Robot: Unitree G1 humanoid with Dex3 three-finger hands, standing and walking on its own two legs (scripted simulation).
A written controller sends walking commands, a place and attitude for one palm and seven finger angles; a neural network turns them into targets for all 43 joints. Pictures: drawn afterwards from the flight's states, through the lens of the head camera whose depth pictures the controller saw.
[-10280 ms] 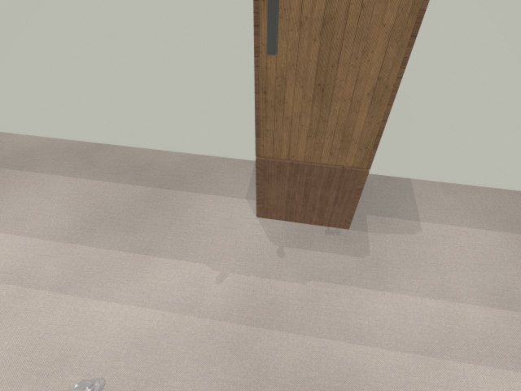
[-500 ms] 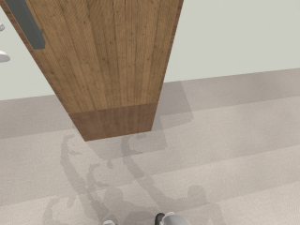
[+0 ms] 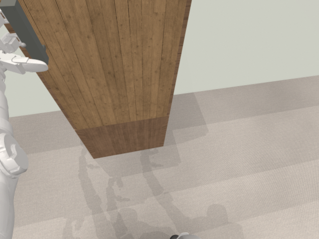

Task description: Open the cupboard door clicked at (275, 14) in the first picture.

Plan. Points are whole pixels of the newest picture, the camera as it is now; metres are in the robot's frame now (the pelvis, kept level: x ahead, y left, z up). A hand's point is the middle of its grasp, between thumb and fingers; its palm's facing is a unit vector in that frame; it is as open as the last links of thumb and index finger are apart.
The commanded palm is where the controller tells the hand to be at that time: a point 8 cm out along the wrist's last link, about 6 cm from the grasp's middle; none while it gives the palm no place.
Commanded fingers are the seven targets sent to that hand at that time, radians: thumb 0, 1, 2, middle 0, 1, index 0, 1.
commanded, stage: slide the fingers in behind the handle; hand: left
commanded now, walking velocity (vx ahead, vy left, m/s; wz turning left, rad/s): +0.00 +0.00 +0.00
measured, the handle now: (29, 30) +0.57 +0.25 +0.17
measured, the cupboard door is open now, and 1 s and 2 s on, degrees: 0 2 0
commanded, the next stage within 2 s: close the thumb around the handle in 1.06 s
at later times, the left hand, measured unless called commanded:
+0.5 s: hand (31, 49) +0.50 +0.22 +0.18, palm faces +0.09 -1.00 +0.00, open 14.1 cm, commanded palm +0.48 +0.27 +0.17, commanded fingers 0.00 -0.50 0.30 -0.30 -1.20 -0.30 -1.20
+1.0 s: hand (32, 47) +0.51 +0.23 +0.18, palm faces +0.09 -1.00 +0.01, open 14.0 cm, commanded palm +0.48 +0.27 +0.17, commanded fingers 0.00 -0.50 0.30 -0.30 -1.20 -0.30 -1.20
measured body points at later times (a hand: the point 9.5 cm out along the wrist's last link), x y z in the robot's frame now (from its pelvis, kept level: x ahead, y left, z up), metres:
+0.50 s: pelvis -0.01 -0.01 +0.00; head +0.07 +0.00 +0.44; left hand +0.49 +0.28 +0.18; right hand +0.01 -0.29 -0.11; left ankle -0.03 +0.11 -0.72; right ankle -0.01 -0.13 -0.72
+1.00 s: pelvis -0.01 +0.00 +0.00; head +0.07 +0.01 +0.44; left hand +0.50 +0.28 +0.18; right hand -0.05 -0.27 -0.11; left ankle -0.03 +0.11 -0.72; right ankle -0.01 -0.13 -0.72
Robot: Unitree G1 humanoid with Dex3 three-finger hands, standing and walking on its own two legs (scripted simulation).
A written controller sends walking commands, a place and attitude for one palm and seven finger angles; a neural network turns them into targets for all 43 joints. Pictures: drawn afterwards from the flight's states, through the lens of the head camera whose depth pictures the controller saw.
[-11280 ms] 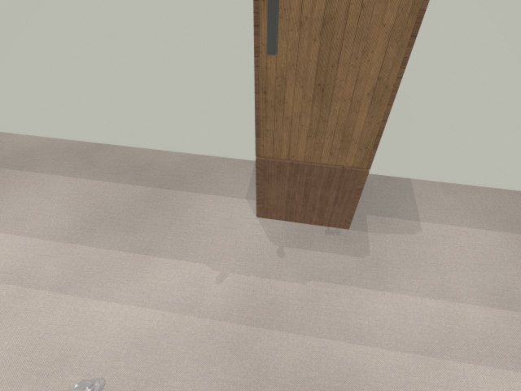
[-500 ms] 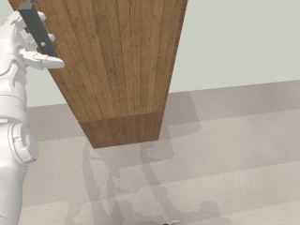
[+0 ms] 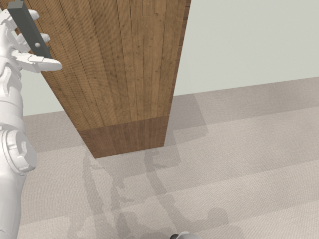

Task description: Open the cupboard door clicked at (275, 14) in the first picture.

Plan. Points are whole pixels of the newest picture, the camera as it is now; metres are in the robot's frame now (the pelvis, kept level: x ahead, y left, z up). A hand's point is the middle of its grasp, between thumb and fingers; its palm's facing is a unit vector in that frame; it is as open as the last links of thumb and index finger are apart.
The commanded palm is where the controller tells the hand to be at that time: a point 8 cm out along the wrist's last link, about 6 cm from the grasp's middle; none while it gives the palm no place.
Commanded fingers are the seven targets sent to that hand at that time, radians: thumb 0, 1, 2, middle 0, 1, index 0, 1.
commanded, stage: slide the fingers in behind the handle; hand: left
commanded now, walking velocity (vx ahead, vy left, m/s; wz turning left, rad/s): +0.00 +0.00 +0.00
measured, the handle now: (34, 32) +0.58 +0.24 +0.17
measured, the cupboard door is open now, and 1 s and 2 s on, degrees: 2 0 39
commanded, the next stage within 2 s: close the thumb around the handle in 0.06 s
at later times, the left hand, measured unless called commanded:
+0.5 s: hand (39, 45) +0.53 +0.22 +0.18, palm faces +0.10 -1.00 +0.01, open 10.7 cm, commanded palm +0.50 +0.27 +0.17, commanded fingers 0.00 0.51 0.73 -0.37 -1.31 -0.37 -1.31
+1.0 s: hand (42, 43) +0.54 +0.22 +0.17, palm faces +0.10 -0.99 +0.01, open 6.1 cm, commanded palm +0.50 +0.27 +0.17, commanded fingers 0.00 0.90 0.90 -0.40 -1.35 -0.40 -1.35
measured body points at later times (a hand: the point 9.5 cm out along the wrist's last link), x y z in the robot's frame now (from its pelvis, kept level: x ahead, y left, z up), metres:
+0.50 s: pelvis +0.01 +0.00 +0.00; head +0.09 +0.01 +0.44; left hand +0.51 +0.27 +0.18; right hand +0.00 -0.27 -0.11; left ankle -0.02 +0.11 -0.72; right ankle +0.01 -0.14 -0.72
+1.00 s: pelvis +0.00 +0.00 +0.00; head +0.10 +0.00 +0.44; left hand +0.52 +0.27 +0.17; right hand -0.02 -0.27 -0.11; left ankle -0.02 +0.11 -0.72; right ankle +0.01 -0.14 -0.72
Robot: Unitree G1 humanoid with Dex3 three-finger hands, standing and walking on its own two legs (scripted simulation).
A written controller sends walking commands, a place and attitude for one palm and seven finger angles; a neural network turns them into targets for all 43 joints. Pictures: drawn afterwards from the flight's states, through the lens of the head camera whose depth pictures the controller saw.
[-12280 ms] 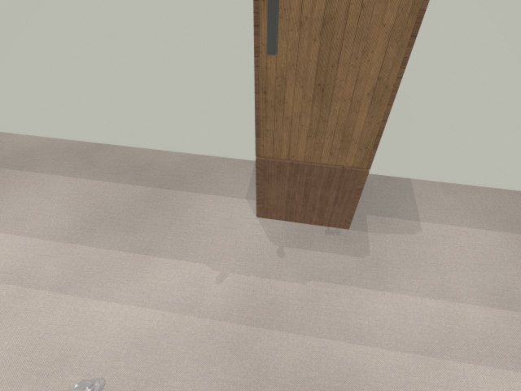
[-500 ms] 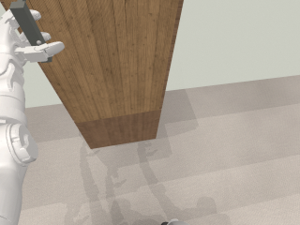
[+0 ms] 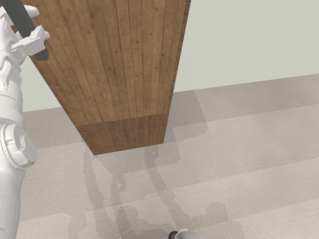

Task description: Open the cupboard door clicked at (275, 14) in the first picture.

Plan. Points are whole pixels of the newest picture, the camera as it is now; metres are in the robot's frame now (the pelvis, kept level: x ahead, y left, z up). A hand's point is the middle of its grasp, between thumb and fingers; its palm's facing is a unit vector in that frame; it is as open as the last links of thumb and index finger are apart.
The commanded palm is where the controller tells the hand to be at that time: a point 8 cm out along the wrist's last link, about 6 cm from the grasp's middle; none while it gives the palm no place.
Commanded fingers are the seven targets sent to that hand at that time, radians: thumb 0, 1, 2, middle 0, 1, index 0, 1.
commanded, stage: pull the door open along its arc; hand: left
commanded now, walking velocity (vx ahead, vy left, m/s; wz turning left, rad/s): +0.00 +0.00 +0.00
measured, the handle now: (29, 25) +0.59 +0.24 +0.18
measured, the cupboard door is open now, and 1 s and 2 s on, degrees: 0 39 40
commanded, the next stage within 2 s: open thumb and fingers to let go in 1.02 s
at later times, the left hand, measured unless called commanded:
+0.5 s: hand (44, 70) +0.45 +0.19 +0.17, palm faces +0.09 -0.99 +0.04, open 6.4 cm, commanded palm +0.39 +0.23 +0.17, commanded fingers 0.00 0.90 0.90 -0.40 -1.35 -0.40 -1.35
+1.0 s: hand (102, 115) +0.33 +0.07 +0.18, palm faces +0.46 -0.89 +0.01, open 6.5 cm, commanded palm +0.26 +0.10 +0.17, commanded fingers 0.00 0.90 0.90 -0.40 -1.35 -0.40 -1.35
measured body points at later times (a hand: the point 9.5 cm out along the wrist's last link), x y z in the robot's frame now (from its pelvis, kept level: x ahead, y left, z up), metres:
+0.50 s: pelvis +0.02 +0.00 +0.01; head +0.04 -0.01 +0.46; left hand +0.43 +0.24 +0.17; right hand +0.10 -0.26 -0.10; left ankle -0.02 +0.12 -0.72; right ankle +0.00 -0.13 -0.72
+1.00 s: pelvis +0.00 -0.03 +0.02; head -0.03 -0.05 +0.47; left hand +0.30 +0.12 +0.18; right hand +0.21 -0.21 -0.07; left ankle -0.02 +0.12 -0.72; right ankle +0.00 -0.13 -0.72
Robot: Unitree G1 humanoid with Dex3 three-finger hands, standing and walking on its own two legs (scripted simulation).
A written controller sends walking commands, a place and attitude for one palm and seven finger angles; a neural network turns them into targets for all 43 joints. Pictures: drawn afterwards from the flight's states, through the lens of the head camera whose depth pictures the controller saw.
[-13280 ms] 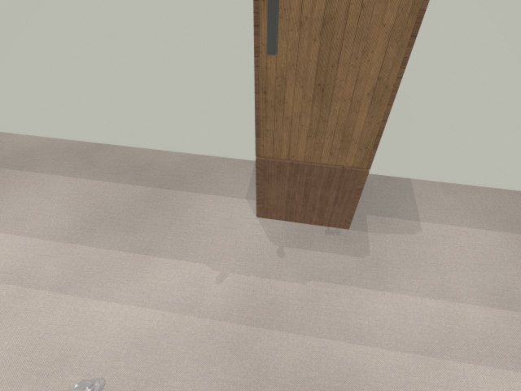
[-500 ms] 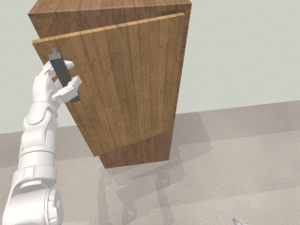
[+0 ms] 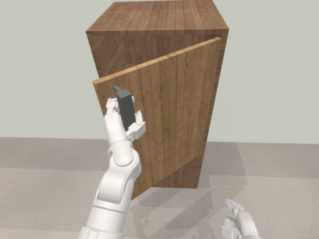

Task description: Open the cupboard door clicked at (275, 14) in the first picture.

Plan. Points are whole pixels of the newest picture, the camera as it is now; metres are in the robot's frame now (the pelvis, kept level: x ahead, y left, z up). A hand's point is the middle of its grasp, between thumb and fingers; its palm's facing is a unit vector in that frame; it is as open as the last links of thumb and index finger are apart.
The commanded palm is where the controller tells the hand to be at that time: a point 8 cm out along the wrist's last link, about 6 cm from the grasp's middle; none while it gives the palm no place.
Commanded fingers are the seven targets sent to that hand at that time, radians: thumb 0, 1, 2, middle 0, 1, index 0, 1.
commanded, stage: pull the door open along its arc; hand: left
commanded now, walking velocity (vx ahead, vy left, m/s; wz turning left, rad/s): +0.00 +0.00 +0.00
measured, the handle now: (124, 112) +0.37 +0.13 +0.16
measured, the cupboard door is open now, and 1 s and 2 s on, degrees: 39 40 43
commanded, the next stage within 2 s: open thumb and fingers to let go in 0.02 s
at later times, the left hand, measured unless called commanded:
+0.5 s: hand (141, 125) +0.33 +0.08 +0.16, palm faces +0.40 -0.91 +0.02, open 9.7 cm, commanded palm +0.27 +0.11 +0.16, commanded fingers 0.00 -0.50 0.30 -0.30 -1.20 -0.30 -1.20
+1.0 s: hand (140, 124) +0.33 +0.08 +0.16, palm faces +0.39 -0.92 +0.00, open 14.4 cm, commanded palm +0.28 +0.11 +0.16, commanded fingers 0.00 -0.50 0.30 -0.15 -0.30 -0.15 -0.30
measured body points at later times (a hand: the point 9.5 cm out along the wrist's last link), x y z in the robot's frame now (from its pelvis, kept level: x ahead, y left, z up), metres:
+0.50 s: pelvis -0.02 +0.01 +0.00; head -0.05 -0.01 +0.45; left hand +0.30 +0.12 +0.17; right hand +0.16 -0.20 -0.10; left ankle -0.01 +0.15 -0.74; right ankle +0.00 -0.10 -0.74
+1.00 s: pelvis -0.03 +0.03 +0.00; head -0.05 +0.01 +0.45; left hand +0.30 +0.13 +0.17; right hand +0.16 -0.17 -0.10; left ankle -0.01 +0.15 -0.74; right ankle +0.00 -0.10 -0.74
